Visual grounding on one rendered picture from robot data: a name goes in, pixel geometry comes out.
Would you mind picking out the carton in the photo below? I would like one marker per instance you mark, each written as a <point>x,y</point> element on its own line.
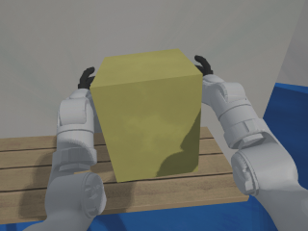
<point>149,109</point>

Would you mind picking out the left robot hand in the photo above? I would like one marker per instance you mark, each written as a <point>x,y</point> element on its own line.
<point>85,80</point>

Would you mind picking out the robot right upper arm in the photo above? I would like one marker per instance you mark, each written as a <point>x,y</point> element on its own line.
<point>267,172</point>

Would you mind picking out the right robot hand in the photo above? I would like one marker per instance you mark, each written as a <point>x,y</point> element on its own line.
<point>205,68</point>

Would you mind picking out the robot left forearm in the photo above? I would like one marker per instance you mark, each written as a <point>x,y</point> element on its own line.
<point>75,136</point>

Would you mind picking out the robot right forearm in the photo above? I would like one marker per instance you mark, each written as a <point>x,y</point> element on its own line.
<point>241,125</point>

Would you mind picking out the table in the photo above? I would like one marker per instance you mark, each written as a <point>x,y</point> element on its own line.
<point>26,164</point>

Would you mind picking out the robot left upper arm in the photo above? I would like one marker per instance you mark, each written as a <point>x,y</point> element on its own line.
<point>72,202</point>

